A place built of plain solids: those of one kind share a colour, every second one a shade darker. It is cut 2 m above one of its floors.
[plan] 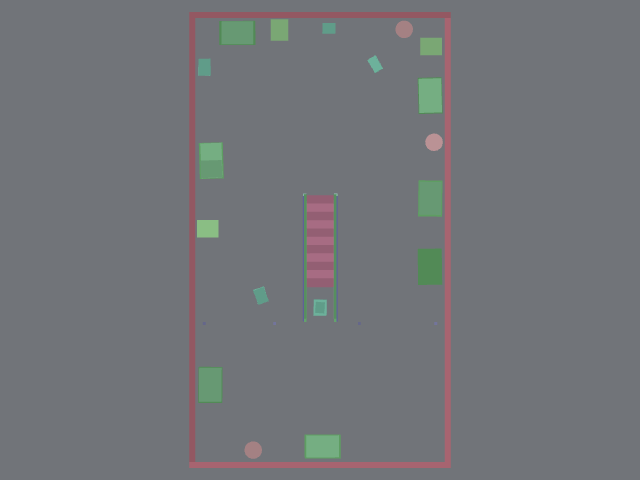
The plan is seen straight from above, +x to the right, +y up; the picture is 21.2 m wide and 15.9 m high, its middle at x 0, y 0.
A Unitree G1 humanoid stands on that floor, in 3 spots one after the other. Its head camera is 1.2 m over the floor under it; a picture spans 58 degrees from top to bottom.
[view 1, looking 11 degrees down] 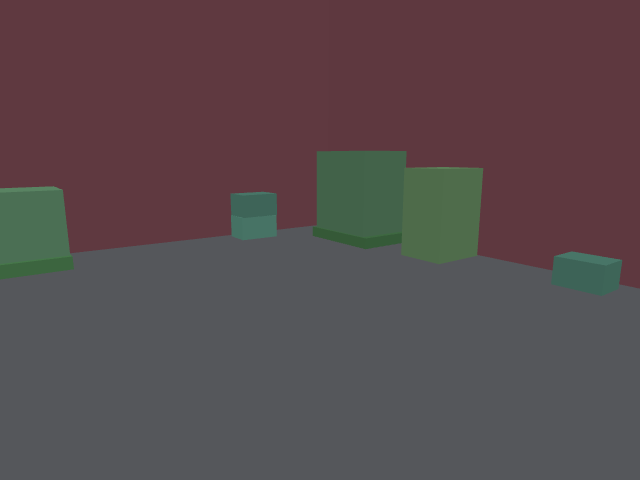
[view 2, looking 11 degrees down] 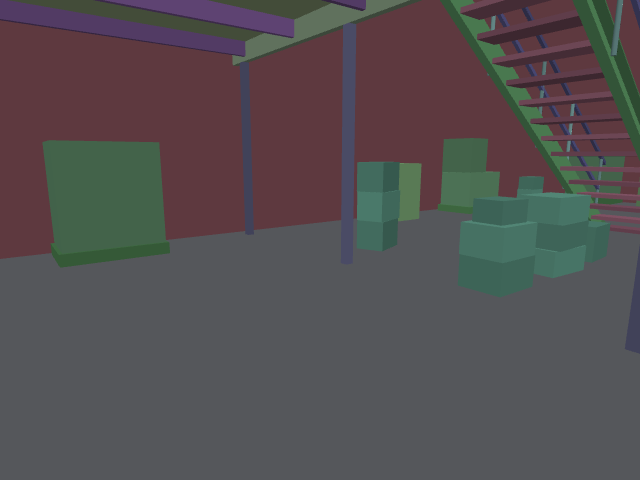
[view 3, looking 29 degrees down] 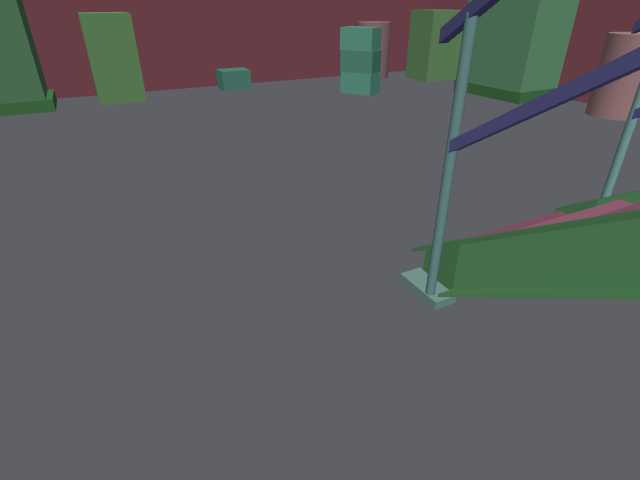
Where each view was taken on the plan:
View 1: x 1.99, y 2.72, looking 144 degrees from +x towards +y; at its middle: ground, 6.29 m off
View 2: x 2.14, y -5.89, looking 143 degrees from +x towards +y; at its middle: ground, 6.29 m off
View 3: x -1.71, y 0.15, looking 63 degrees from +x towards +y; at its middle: ground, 2.48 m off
